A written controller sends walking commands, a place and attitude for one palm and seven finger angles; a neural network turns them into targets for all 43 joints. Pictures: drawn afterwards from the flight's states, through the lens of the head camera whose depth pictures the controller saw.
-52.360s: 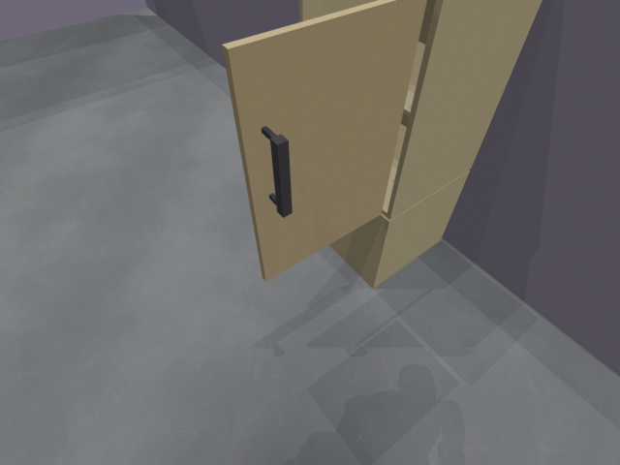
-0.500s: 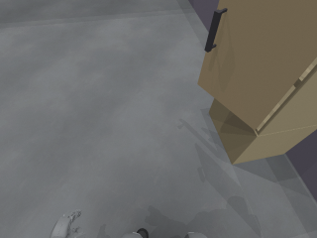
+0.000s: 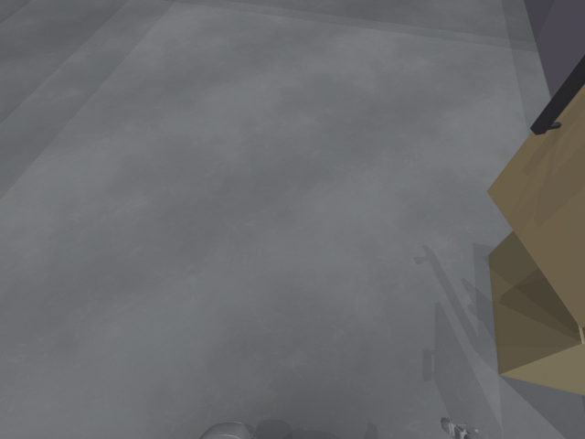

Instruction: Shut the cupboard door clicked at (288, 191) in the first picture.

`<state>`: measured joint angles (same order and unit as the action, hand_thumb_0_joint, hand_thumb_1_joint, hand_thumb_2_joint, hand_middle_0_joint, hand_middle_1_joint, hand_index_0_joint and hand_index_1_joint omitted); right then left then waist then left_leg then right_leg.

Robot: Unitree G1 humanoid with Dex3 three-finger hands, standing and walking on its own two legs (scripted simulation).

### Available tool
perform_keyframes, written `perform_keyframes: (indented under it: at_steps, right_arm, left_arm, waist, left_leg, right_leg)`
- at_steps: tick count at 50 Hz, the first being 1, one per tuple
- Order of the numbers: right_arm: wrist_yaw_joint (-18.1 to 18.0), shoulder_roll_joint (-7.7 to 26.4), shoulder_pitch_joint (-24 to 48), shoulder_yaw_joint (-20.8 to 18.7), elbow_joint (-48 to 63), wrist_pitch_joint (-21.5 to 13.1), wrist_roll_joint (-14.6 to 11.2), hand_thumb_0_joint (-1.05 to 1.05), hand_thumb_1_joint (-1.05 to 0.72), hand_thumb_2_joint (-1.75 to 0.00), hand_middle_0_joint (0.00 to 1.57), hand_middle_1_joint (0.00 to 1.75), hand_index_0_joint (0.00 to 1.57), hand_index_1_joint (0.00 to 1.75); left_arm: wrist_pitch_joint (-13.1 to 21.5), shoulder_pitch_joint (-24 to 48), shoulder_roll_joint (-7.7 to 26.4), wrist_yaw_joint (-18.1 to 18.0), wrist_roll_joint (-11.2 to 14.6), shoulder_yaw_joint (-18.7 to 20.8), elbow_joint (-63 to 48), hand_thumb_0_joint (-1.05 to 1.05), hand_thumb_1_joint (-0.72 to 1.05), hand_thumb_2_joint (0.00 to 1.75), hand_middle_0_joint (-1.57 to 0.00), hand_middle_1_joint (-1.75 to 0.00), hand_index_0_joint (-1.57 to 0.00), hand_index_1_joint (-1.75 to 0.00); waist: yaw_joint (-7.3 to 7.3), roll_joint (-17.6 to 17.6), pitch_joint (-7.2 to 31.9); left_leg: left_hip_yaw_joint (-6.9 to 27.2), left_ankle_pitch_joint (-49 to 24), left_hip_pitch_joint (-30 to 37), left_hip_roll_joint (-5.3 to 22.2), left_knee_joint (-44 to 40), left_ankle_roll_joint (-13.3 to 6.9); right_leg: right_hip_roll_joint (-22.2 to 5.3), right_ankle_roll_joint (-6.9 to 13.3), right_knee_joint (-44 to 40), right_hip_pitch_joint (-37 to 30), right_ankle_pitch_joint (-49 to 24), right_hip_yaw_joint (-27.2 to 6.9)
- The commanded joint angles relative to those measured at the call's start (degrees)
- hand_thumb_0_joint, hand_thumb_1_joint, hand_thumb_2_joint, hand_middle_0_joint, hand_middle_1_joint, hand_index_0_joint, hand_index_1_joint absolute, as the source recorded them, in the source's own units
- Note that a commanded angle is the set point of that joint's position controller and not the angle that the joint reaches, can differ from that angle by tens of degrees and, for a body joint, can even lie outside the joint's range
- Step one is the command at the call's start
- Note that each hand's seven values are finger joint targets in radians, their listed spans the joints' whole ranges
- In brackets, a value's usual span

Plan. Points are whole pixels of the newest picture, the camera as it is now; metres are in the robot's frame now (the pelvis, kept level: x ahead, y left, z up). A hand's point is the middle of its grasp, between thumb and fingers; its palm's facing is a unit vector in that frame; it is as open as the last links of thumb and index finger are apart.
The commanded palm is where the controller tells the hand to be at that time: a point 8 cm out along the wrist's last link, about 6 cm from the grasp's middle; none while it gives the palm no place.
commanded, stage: walk to a spot facing it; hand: left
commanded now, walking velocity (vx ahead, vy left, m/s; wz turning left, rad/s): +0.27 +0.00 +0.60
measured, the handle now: (572, 95) +0.75 -0.50 +0.03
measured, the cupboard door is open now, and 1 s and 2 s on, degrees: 27 27 27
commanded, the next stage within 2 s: turn to face it in 1.14 s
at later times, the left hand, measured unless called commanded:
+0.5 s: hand (170, 424) +0.14 +0.19 -0.13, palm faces +0.28 -0.92 -0.28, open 7.4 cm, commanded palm none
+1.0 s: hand (140, 428) +0.13 +0.25 -0.18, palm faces +0.61 -0.77 -0.22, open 7.4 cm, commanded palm none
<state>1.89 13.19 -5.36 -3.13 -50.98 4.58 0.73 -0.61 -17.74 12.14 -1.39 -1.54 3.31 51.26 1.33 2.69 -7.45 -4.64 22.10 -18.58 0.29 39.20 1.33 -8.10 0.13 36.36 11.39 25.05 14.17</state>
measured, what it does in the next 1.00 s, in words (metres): walks ahead, turning left: left foot, then right foot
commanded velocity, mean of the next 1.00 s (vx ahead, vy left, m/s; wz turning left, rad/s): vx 0.30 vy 0.00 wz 0.59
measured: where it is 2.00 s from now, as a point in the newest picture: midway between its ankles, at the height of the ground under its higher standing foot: (249, 338)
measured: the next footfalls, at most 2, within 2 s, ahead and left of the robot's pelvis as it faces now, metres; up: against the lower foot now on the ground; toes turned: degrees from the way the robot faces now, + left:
left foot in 0.02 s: +0.03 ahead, +0.13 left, +0.00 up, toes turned +5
right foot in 0.38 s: +0.17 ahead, -0.13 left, +0.00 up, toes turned +7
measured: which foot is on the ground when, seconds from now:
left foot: up 0.00-0.00, down 0.02-0.38, up 0.40-0.84, down 0.86-1.00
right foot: down 0.00-0.02, up 0.04-0.36, down 0.38-0.86, up 0.88-1.00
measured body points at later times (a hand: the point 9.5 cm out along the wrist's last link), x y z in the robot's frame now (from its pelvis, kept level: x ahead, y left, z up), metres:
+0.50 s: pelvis +0.09 -0.03 +0.00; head +0.12 -0.05 +0.45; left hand +0.12 +0.24 -0.11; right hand +0.18 -0.28 -0.15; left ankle +0.01 +0.09 -0.64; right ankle +0.13 -0.13 -0.73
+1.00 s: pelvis +0.24 +0.07 -0.01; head +0.26 +0.11 +0.44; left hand +0.10 +0.29 -0.16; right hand +0.48 -0.07 -0.13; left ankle +0.24 +0.16 -0.73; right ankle +0.28 -0.09 -0.64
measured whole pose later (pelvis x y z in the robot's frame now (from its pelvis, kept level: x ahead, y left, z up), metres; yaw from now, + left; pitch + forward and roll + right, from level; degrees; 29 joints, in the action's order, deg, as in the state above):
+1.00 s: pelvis +0.24 +0.07 -0.01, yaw +36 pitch +0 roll +0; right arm 1.0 13.3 -7.6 -2.0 -49.5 -1.3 1.5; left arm -0.4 -16.3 13.4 0.7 -1.6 4.5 54.6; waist 0.9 2.0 -6.4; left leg -4.9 14.3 -22.3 -2.5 36.6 -5.1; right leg -8.9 -2.5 71.6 27.4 23.4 3.1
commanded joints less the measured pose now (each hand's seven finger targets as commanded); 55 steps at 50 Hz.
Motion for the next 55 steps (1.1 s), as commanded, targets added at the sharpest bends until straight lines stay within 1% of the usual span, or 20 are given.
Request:
perform_keyframes:
  at_steps: [1, 3, 5, 7, 14, 17, 18, 19, 20, 22, 24, 27, 36, 40, 41, 42, 43, 45, 48, 55]
  right_arm:
    - [-1.3, 15.8, -13.3, -4.1, 2.2, -3.3, 0.7, 0.0, -0.9, -0.9, 0.2, 0.3, 0.2, 0.3]
    - [-2.1, 14.9, -14.2, -3.2, 1.5, -2.7, 0.6, 0.0, -0.9, -0.9, 0.2, 0.3, 0.2, 0.3]
    - [-2.8, 11.7, -8.5, -2.3, 3.3, -3.3, 1.0, 0.0, -0.9, -0.9, 0.2, 0.3, 0.2, 0.3]
    - [-2.7, 11.0, -7.1, -1.9, 3.8, -4.1, 1.0, 0.0, -0.9, -0.9, 0.2, 0.3, 0.2, 0.3]
    - [-2.0, 12.4, -6.4, -2.7, 3.8, -4.7, 1.3, 0.0, -0.9, -0.9, 0.2, 0.3, 0.2, 0.3]
    - [-1.9, 11.6, -4.1, -2.8, 4.1, -4.5, 1.0, 0.0, -0.9, -0.9, 0.2, 0.3, 0.2, 0.3]
    - [-1.8, 9.5, -2.9, -2.4, 4.6, -4.8, 0.6, 0.0, -0.9, -0.9, 0.2, 0.3, 0.2, 0.3]
    - [-1.6, 4.6, -4.5, -1.4, 5.5, -5.3, -0.1, 0.0, -0.9, -0.9, 0.2, 0.3, 0.2, 0.3]
    - [-1.4, 5.0, -2.4, -1.6, 7.1, -5.3, 0.3, 0.0, -0.9, -0.9, 0.2, 0.3, 0.2, 0.3]
    - [-0.8, 5.6, -5.3, -2.4, 5.4, -4.7, 1.1, 0.0, -0.9, -0.9, 0.2, 0.3, 0.2, 0.3]
    - [0.1, 5.2, -6.0, -2.1, 2.8, -4.4, 1.4, 0.0, -0.9, -0.9, 0.2, 0.3, 0.2, 0.3]
    - [0.9, 2.2, -6.6, -1.5, 1.7, -3.8, 0.7, 0.0, -0.9, -0.9, 0.2, 0.3, 0.2, 0.3]
    - [1.9, 0.3, 4.1, 0.2, 5.3, -4.7, 0.8, 0.0, -0.9, -0.9, 0.2, 0.3, 0.2, 0.3]
    - [1.2, 3.8, -6.7, -1.0, 3.3, -5.5, 1.1, 0.0, -0.9, -0.9, 0.2, 0.3, 0.2, 0.3]
    - [0.8, 6.9, -14.8, -2.0, 1.3, -5.7, 1.3, 0.0, -0.9, -0.9, 0.2, 0.3, 0.2, 0.3]
    - [0.2, 15.5, -21.3, -4.0, 0.4, -5.9, 1.9, 0.0, -0.9, -0.9, 0.2, 0.3, 0.2, 0.3]
    - [-0.9, 19.2, -24.8, -4.8, -0.3, -5.9, 0.8, 0.0, -0.9, -0.9, 0.2, 0.3, 0.2, 0.3]
    - [-1.7, 16.4, -18.8, -3.7, 0.7, -6.0, 0.5, 0.0, -0.9, -0.9, 0.2, 0.3, 0.2, 0.3]
    - [-2.2, 9.8, -6.6, -1.5, 4.1, -6.8, 1.0, 0.0, -0.9, -0.9, 0.2, 0.3, 0.2, 0.3]
    - [-2.2, 8.7, -9.6, -1.6, 1.9, -7.5, 0.6, 0.0, -0.9, -0.9, 0.2, 0.3, 0.2, 0.3]
  left_arm:
    - [0.6, 0.7, 6.2, -0.1, 1.0, 1.8, -6.8, 0.0, 0.9, 0.9, -0.2, -0.3, -0.2, -0.3]
    - [-0.2, 6.3, 7.6, -0.2, 0.2, 1.7, -9.6, 0.0, 0.9, 0.9, -0.2, -0.3, -0.2, -0.3]
    - [-0.5, 8.5, 8.1, 0.5, -0.1, 2.3, -7.5, 0.0, 0.9, 0.9, -0.2, -0.3, -0.2, -0.3]
    - [-0.2, 7.7, 7.8, 1.7, -0.2, 2.3, -6.8, 0.0, 0.9, 0.9, -0.2, -0.3, -0.2, -0.3]
    - [0.5, 9.1, 6.6, 3.1, 0.0, 1.9, -7.5, 0.0, 0.9, 0.9, -0.2, -0.3, -0.2, -0.3]
    - [1.5, 1.2, 7.7, 3.2, -0.2, 2.5, -5.3, 0.0, 0.9, 0.9, -0.2, -0.3, -0.2, -0.3]
    - [2.1, -5.2, 10.1, 2.8, -0.4, 3.4, -3.5, 0.0, 0.9, 0.9, -0.2, -0.3, -0.2, -0.3]
    - [3.0, -10.8, 15.8, 1.8, -1.2, 4.6, -2.6, 0.0, 0.9, 0.9, -0.2, -0.3, -0.2, -0.3]
    - [2.5, -10.2, 17.6, 1.2, -0.5, 4.3, -3.0, 0.0, 0.9, 0.9, -0.2, -0.3, -0.2, -0.3]
    - [2.6, -1.0, 13.3, 0.5, -0.2, 3.7, -5.1, 0.0, 0.9, 0.9, -0.2, -0.3, -0.2, -0.3]
    - [3.5, 3.8, 8.7, 0.6, -0.2, 2.1, -5.4, 0.0, 0.9, 0.9, -0.2, -0.3, -0.2, -0.3]
    - [4.5, 0.7, 7.0, 0.7, 0.0, 1.8, -3.4, 0.0, 0.9, 0.9, -0.2, -0.3, -0.2, -0.3]
    - [5.0, -7.4, 7.8, 0.2, -0.4, 2.1, 2.0, 0.0, 0.9, 0.9, -0.2, -0.3, -0.2, -0.3]
    - [4.8, -4.8, 11.0, 0.6, 0.0, 2.9, 1.5, 0.0, 0.9, 0.9, -0.2, -0.3, -0.2, -0.3]
    - [4.6, -3.6, 11.1, 0.9, 0.4, 3.0, 1.0, 0.0, 0.9, 0.9, -0.2, -0.3, -0.2, -0.3]
    - [4.2, -4.5, 7.7, 1.9, 0.8, 2.6, -1.0, 0.0, 0.9, 0.9, -0.2, -0.3, -0.2, -0.3]
    - [3.8, 1.9, 7.2, 2.0, 0.8, 1.7, -5.0, 0.0, 0.9, 0.9, -0.2, -0.3, -0.2, -0.3]
    - [3.8, 6.3, 6.5, 1.5, 0.6, 2.1, -7.0, 0.0, 0.9, 0.9, -0.2, -0.3, -0.2, -0.3]
    - [1.8, 0.2, 5.7, 2.0, -0.6, 2.4, -2.5, 0.0, 0.9, 0.9, -0.2, -0.3, -0.2, -0.3]
    - [1.0, 5.8, 5.0, 2.6, -0.4, 2.2, -5.0, 0.0, 0.9, 0.9, -0.2, -0.3, -0.2, -0.3]
  waist:
    - [-7.45, -21.1, 17.2]
    - [-7.2, -11.4, 13.2]
    - [-5.73, -16.5, 7.5]
    - [-4.21, -13.4, 5.8]
    - [-2.61, -13.0, 3.0]
    - [1.67, -9.6, 5.2]
    - [4.85, -3.0, 7.4]
    - [7.29, 14.9, 12.2]
    - [7.1, 18.8, 9.6]
    - [1.07, 12.3, 4.8]
    - [-1.75, 7.9, 2.6]
    - [-1.93, 6.0, 3.9]
    - [1.25, 4.9, 3.3]
    - [-4.76, 3.4, 9.4]
    - [-9.28, -0.8, 14.3]
    - [-11.29, -17.8, 19.3]
    - [-13.13, -18.3, 21.3]
    - [-9.09, -4.9, 12.5]
    - [-2.94, -10.5, 6.8]
    - [-2.24, -6.8, 6.0]
  left_leg:
    - [27.9, -51.3, 28.9, 22.2, -14.9, -12.6]
    - [24.3, -35.2, 22.2, 23.1, -16.8, -16.3]
    - [23.1, -18.1, 14.5, 16.1, -19.8, -12.7]
    - [21.9, -9.8, 11.7, 13.4, -21.7, -11.6]
    - [21.1, 5.2, 2.6, 9.5, -24.1, -10.7]
    - [20.3, 9.5, -7.3, 6.4, -16.7, -8.8]
    - [16.7, 11.8, -15.3, 2.2, -8.3, -6.7]
    - [7.3, 14.0, -23.8, -4.4, 11.5, -3.2]
    - [8.2, 15.6, -26.2, -3.3, 26.8, -2.8]
    - [10.3, 5.5, -25.3, 1.7, 35.9, -2.8]
    - [8.7, -3.4, -21.7, 4.8, 36.5, -1.5]
    - [5.0, -8.6, -20.9, 3.7, 31.4, -0.6]
    - [-1.8, -6.9, -21.2, 4.2, 5.9, -2.4]
    - [-6.5, -5.3, 1.5, -2.3, -3.1, -6.0]
    - [-3.7, -9.0, 15.7, -1.8, -7.6, -6.9]
    - [20.8, -10.8, 30.0, 13.6, -11.3, -12.7]
    - [38.3, -18.7, 34.7, 22.5, -18.7, -18.1]
    - [32.4, -9.0, 20.1, 22.6, -21.9, -16.9]
    - [22.2, 1.5, 1.4, 14.2, -25.3, -11.7]
    - [20.1, -5.9, 4.5, 10.9, -27.5, -13.2]
  right_leg:
    - [1.4, -4.3, 26.8, 21.6, 10.6, -4.4]
    - [0.3, -3.4, 30.2, 24.4, 11.5, -12.0]
    - [0.4, -3.6, 30.4, 24.9, 4.0, -13.5]
    - [1.4, -3.6, 28.4, 23.9, 0.1, -13.0]
    - [4.4, -4.5, 7.7, 14.7, -4.3, -9.8]
    - [8.0, -4.5, -2.6, -2.8, -8.6, -7.9]
    - [4.6, -3.9, -9.1, -13.8, -4.9, -12.1]
    - [-11.5, 0.2, -19.4, -22.7, 11.2, -30.3]
    - [-20.6, 4.5, -28.5, -15.2, 21.1, -45.5]
    - [-19.8, 5.2, -29.9, -4.2, 25.6, -42.1]
    - [-15.3, 3.9, -27.8, 1.4, 9.7, -26.0]
    - [-10.3, 2.6, -24.8, -3.6, -13.5, -10.6]
    - [-13.5, 4.1, -19.0, -17.7, -38.0, -1.0]
    - [-13.5, 2.7, -1.3, -11.5, -52.0, 3.9]
    - [-11.5, 1.2, 11.6, -3.3, -42.9, 5.0]
    - [-2.4, -2.5, 31.3, 15.6, -5.4, 3.9]
    - [2.5, -3.2, 41.7, 28.7, 10.1, -5.5]
    - [-0.8, -2.0, 43.5, 29.8, 3.8, -11.4]
    - [-2.2, -2.7, 35.9, 21.6, -4.2, -14.1]
    - [0.0, -4.8, 22.1, 24.8, -13.3, -13.9]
